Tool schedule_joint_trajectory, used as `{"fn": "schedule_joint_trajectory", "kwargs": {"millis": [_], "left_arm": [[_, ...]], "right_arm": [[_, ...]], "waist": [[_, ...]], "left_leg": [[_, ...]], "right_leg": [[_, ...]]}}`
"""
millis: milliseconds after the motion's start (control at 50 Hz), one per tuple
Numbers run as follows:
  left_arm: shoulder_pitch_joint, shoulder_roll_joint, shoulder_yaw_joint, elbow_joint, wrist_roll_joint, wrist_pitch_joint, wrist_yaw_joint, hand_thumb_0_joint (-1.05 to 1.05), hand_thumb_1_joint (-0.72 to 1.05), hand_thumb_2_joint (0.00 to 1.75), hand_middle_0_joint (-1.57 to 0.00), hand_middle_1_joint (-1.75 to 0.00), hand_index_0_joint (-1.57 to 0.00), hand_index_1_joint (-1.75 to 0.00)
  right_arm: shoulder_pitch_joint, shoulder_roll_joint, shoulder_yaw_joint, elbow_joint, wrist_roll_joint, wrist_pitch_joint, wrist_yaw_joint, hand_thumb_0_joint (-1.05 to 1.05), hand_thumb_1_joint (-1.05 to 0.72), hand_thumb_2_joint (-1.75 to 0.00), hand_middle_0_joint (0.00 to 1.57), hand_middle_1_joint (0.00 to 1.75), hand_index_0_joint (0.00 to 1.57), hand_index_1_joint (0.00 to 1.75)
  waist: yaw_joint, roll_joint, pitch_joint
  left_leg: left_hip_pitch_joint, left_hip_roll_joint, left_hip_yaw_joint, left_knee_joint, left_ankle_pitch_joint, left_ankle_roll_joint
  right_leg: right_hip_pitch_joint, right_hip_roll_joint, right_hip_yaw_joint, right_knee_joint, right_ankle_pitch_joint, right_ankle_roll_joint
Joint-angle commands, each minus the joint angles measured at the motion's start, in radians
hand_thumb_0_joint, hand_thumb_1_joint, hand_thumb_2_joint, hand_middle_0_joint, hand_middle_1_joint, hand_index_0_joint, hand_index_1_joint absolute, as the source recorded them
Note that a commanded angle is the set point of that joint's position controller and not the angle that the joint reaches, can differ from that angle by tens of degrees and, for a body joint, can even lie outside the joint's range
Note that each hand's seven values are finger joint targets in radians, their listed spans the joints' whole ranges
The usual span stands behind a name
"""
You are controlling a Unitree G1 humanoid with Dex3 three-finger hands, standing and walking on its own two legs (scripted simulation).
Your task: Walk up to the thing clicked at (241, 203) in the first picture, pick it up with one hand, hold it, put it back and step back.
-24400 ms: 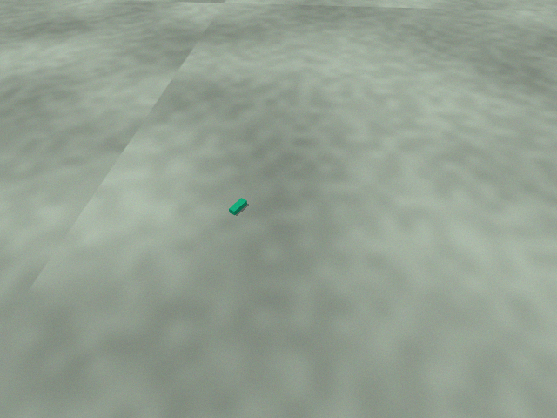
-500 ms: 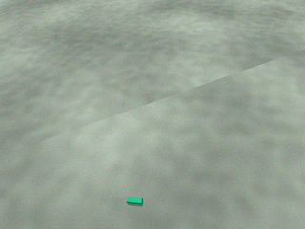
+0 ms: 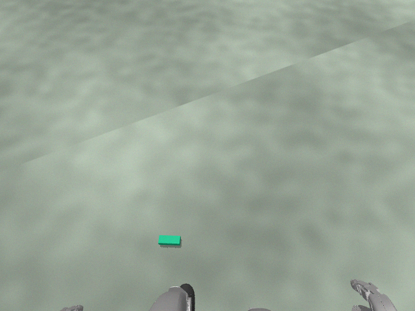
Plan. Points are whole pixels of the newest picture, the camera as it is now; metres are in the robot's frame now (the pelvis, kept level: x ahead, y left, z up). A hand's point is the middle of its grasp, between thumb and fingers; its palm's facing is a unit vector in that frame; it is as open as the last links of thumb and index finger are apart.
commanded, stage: walk up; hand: left
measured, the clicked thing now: (169, 240) +0.47 +0.21 -0.73
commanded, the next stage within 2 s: stand in 0.82 s
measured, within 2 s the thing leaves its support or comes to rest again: neither
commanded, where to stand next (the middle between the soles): +0.09 -0.02 m, yaw +0 degrees
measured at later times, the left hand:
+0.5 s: hand out of the picture -0.01 +0.29 -0.12, palm faces +0.05 -0.92 -0.38, open 7.4 cm
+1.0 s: hand out of the picture +0.12 +0.24 -0.13, palm faces +0.02 -0.92 -0.39, open 7.4 cm
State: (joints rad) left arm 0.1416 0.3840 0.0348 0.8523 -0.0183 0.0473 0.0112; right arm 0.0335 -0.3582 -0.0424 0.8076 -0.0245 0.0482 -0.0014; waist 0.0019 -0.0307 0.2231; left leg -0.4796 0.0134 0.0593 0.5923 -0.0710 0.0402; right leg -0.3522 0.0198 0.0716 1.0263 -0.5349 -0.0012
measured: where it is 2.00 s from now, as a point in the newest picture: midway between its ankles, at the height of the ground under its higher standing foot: outside the picture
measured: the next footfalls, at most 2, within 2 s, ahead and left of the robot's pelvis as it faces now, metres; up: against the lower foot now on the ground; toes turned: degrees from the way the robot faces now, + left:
right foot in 0.06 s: -0.01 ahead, -0.12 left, +0.00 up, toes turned +1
left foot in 0.42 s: +0.04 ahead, +0.10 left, +0.00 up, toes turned +6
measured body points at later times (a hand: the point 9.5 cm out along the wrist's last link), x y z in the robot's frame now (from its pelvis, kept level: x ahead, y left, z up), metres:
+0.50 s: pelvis -0.01 +0.01 +0.02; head +0.00 +0.01 +0.47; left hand -0.01 +0.34 -0.10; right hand +0.06 -0.31 -0.09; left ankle -0.03 +0.12 -0.71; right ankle -0.05 -0.12 -0.68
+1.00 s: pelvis +0.03 -0.02 +0.01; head +0.08 -0.03 +0.45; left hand +0.12 +0.29 -0.10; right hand +0.13 -0.31 -0.13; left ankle -0.01 +0.10 -0.70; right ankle +0.17 -0.13 -0.71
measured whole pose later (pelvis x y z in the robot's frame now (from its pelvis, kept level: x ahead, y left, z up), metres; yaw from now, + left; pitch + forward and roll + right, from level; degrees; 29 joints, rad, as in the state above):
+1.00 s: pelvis +0.03 -0.02 +0.01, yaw +6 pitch -3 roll +0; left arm 0.12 0.35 0.01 0.90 0.04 -0.01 -0.01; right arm 0.20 -0.37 -0.02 0.90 0.00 0.03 0.01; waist -0.01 0.04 0.16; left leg -0.26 -0.01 -0.02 0.79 -0.61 0.04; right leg -0.42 -0.05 -0.07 0.58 -0.12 -0.02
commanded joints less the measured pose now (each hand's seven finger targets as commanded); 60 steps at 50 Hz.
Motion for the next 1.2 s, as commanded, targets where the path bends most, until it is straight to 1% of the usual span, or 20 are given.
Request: {"fn": "schedule_joint_trajectory", "kwargs": {"millis": [0, 40, 80, 100, 160, 300, 380, 400, 440, 480, 540, 660, 740, 780, 820, 860, 1020, 1060, 1100, 1180], "left_arm": [[0.263, 0.197, 0.088, 0.033, 0.024, -0.017, 0.006, 0.0, 0.9, 0.9, -0.2, -0.3, -0.2, -0.3], [0.323, 0.207, 0.103, 0.068, 0.048, -0.029, 0.0, 0.0, 0.9, 0.9, -0.2, -0.3, -0.2, -0.3], [0.168, 0.364, 0.137, -0.022, 0.08, -0.027, 0.008, 0.0, 0.9, 0.9, -0.2, -0.3, -0.2, -0.3], [0.024, 0.408, 0.135, -0.074, 0.081, -0.036, 0.013, 0.0, 0.9, 0.9, -0.2, -0.3, -0.2, -0.3], [-0.048, 0.201, 0.091, -0.048, 0.062, -0.072, 0.021, 0.0, 0.9, 0.9, -0.2, -0.3, -0.2, -0.3], [0.242, 0.273, 0.133, -0.043, 0.064, -0.075, -0.033, 0.0, 0.9, 0.9, -0.2, -0.3, -0.2, -0.3], [0.188, 0.279, 0.101, -0.071, 0.04, -0.068, -0.048, 0.0, 0.9, 0.9, -0.2, -0.3, -0.2, -0.3], [0.169, 0.235, 0.084, -0.092, 0.041, -0.065, -0.049, 0.0, 0.9, 0.9, -0.2, -0.3, -0.2, -0.3], [0.127, 0.133, 0.061, -0.133, 0.03, -0.065, -0.046, 0.0, 0.9, 0.9, -0.2, -0.3, -0.2, -0.3], [0.053, 0.267, 0.082, -0.131, 0.039, -0.074, -0.033, 0.0, 0.9, 0.9, -0.2, -0.3, -0.2, -0.3], [0.181, 0.234, 0.076, -0.071, 0.029, -0.085, -0.048, 0.0, 0.9, 0.9, -0.2, -0.3, -0.2, -0.3], [0.115, 0.158, 0.053, -0.033, 0.003, -0.098, -0.017, 0.0, 0.9, 0.9, -0.2, -0.3, -0.2, -0.3], [0.168, 0.205, 0.074, 0.029, -0.001, -0.09, 0.016, 0.0, 0.9, 0.9, -0.2, -0.3, -0.2, -0.3], [0.161, 0.27, 0.089, 0.015, 0.02, -0.09, 0.023, 0.0, 0.9, 0.9, -0.2, -0.3, -0.2, -0.3], [0.157, 0.323, 0.081, -0.001, 0.043, -0.106, 0.01, 0.0, 0.9, 0.9, -0.2, -0.3, -0.2, -0.3], [0.007, 0.271, 0.067, -0.015, 0.054, -0.09, 0.011, 0.0, 0.9, 0.9, -0.2, -0.3, -0.2, -0.3], [-0.036, 0.2, 0.061, 0.031, 0.035, -0.052, 0.0, 0.0, 0.9, 0.9, -0.2, -0.3, -0.2, -0.3], [-0.086, 0.154, 0.05, 0.022, 0.015, -0.051, -0.004, 0.0, 0.9, 0.9, -0.2, -0.3, -0.2, -0.3], [-0.066, 0.169, 0.056, 0.057, 0.014, -0.055, -0.018, 0.0, 0.9, 0.9, -0.2, -0.3, -0.2, -0.3], [-0.047, 0.147, 0.035, 0.106, 0.017, -0.081, -0.023, 0.0, 0.9, 0.9, -0.2, -0.3, -0.2, -0.3]], "right_arm": [[0.049, -0.277, -0.093, -0.062, -0.021, 0.001, 0.002, 0.0, -0.9, -0.9, 0.2, 0.3, 0.2, 0.3], [0.054, -0.253, -0.088, -0.06, -0.013, 0.015, 0.005, 0.0, -0.9, -0.9, 0.2, 0.3, 0.2, 0.3], [-0.028, -0.181, -0.072, -0.089, -0.001, 0.004, -0.008, 0.0, -0.9, -0.9, 0.2, 0.3, 0.2, 0.3], [-0.053, -0.271, -0.101, -0.076, -0.007, -0.002, -0.022, 0.0, -0.9, -0.9, 0.2, 0.3, 0.2, 0.3], [0.155, -0.191, -0.075, 0.036, 0.025, -0.022, 0.001, 0.0, -0.9, -0.9, 0.2, 0.3, 0.2, 0.3], [0.07, -0.253, -0.065, -0.013, 0.006, -0.095, 0.028, 0.0, -0.9, -0.9, 0.2, 0.3, 0.2, 0.3], [0.191, -0.2, -0.062, 0.034, 0.002, -0.127, 0.022, 0.0, -0.9, -0.9, 0.2, 0.3, 0.2, 0.3], [0.319, -0.225, -0.079, 0.074, 0.002, -0.135, 0.012, 0.0, -0.9, -0.9, 0.2, 0.3, 0.2, 0.3], [0.441, -0.395, -0.121, 0.072, -0.023, -0.143, 0.0, 0.0, -0.9, -0.9, 0.2, 0.3, 0.2, 0.3], [0.384, -0.377, -0.117, 0.045, 0.011, -0.137, 0.005, 0.0, -0.9, -0.9, 0.2, 0.3, 0.2, 0.3], [0.306, -0.271, -0.075, 0.005, 0.016, -0.151, 0.005, 0.0, -0.9, -0.9, 0.2, 0.3, 0.2, 0.3], [0.213, -0.233, -0.047, -0.021, 0.015, -0.106, -0.003, 0.0, -0.9, -0.9, 0.2, 0.3, 0.2, 0.3], [0.136, -0.22, -0.047, -0.045, 0.041, -0.044, -0.005, 0.0, -0.9, -0.9, 0.2, 0.3, 0.2, 0.3], [0.215, -0.177, -0.035, -0.031, 0.054, -0.024, -0.008, 0.0, -0.9, -0.9, 0.2, 0.3, 0.2, 0.3], [0.317, -0.192, -0.034, -0.015, 0.033, -0.029, -0.024, 0.0, -0.9, -0.9, 0.2, 0.3, 0.2, 0.3], [0.275, -0.238, -0.052, 0.033, 0.017, -0.027, -0.017, 0.0, -0.9, -0.9, 0.2, 0.3, 0.2, 0.3], [0.337, -0.165, -0.042, 0.151, 0.0, -0.051, -0.006, 0.0, -0.9, -0.9, 0.2, 0.3, 0.2, 0.3], [0.185, -0.278, -0.052, 0.112, -0.02, -0.074, -0.012, 0.0, -0.9, -0.9, 0.2, 0.3, 0.2, 0.3], [0.026, -0.252, -0.042, 0.087, -0.014, -0.084, -0.013, 0.0, -0.9, -0.9, 0.2, 0.3, 0.2, 0.3], [0.088, -0.192, -0.028, 0.144, 0.008, -0.109, -0.013, 0.0, -0.9, -0.9, 0.2, 0.3, 0.2, 0.3]], "waist": [[0.007, 0.248, -0.363], [0.034, 0.171, -0.29], [0.089, -0.257, -0.088], [0.057, -0.202, -0.009], [-0.054, -0.02, -0.086], [0.133, -0.204, -0.146], [0.022, -0.127, -0.138], [-0.037, -0.038, -0.215], [-0.098, 0.239, -0.211], [-0.083, 0.098, -0.077], [-0.013, 0.131, -0.084], [-0.018, 0.273, -0.083], [0.029, 0.175, -0.164], [0.04, -0.023, -0.227], [0.024, -0.243, -0.399], [-0.003, -0.216, -0.282], [-0.029, -0.097, -0.305], [-0.002, 0.188, -0.151], [0.064, 0.142, -0.063], [0.035, 0.152, -0.206]], "left_leg": [[0.216, 0.224, -0.296, -0.212, -0.43, 0.148], [-0.003, 0.158, -0.234, -0.141, -0.542, 0.059], [-0.184, -0.117, -0.11, 0.378, -0.514, -0.053], [-0.03, -0.048, -0.267, 0.531, -0.441, -0.059], [-0.017, -0.118, -0.248, 0.525, -0.264, -0.044], [-0.16, -0.03, -0.069, 0.084, -0.433, -0.064], [0.187, -0.049, 0.003, -0.252, -0.249, -0.01], [0.455, -0.042, -0.042, -0.289, -0.185, 0.002], [0.705, 0.334, -0.709, -0.388, -0.51, 0.132], [0.482, 0.413, -0.7, -0.394, -0.455, 0.266], [0.493, 0.226, -0.309, -0.327, -0.089, 0.158], [0.218, 0.133, -0.067, -0.179, 0.515, 0.128], [0.115, 0.05, -0.058, 0.042, 0.174, 0.06], [0.059, -0.005, -0.063, 0.225, -0.13, 0.015], [0.176, -0.039, -0.164, 0.438, -0.597, 0.005], [0.133, -0.016, -0.145, 0.394, -0.58, 0.001], [0.353, -0.013, -0.053, -0.149, -0.234, 0.001], [0.123, 0.237, -0.465, -0.397, -0.573, 0.078], [-0.073, 0.207, -0.364, -0.403, -0.666, 0.089], [0.201, 0.11, -0.192, -0.259, -0.056, -0.006]], "right_leg": [[0.124, -0.002, -0.086, -0.372, -0.013, -0.015], [0.257, 0.007, -0.063, -0.517, 0.054, -0.051], [-0.133, -0.42, 0.582, -0.866, -0.396, -0.249], [-0.371, -0.499, 0.664, -0.907, -0.432, -0.307], [-0.055, -0.201, 0.138, -0.697, 0.262, -0.136], [0.446, -0.271, 0.244, -0.709, -0.092, -0.22], [0.261, -0.235, 0.099, -0.566, 0.28, -0.173], [0.117, -0.187, 0.026, -0.398, 0.338, -0.127], [-0.444, 0.034, -0.077, 0.008, -0.004, -0.028], [-0.387, -0.097, 0.073, 0.042, 0.031, -0.047], [-0.315, -0.102, 0.038, -0.047, 0.175, -0.032], [0.007, -0.074, -0.133, -0.308, 0.382, 0.006], [0.233, -0.025, -0.149, -0.48, 0.554, -0.012], [0.313, -0.169, -0.012, -0.527, 0.828, -0.046], [0.203, -0.411, 0.376, -0.7, 0.241, -0.231], [0.106, -0.328, 0.334, -0.793, -0.096, -0.203], [0.053, -0.186, 0.031, -0.667, 0.048, -0.07], [-0.003, -0.054, -0.058, -0.46, 0.168, -0.001], [0.177, -0.059, -0.013, -0.414, 0.219, -0.018], [0.265, -0.12, -0.007, -0.593, 0.501, -0.049]]}}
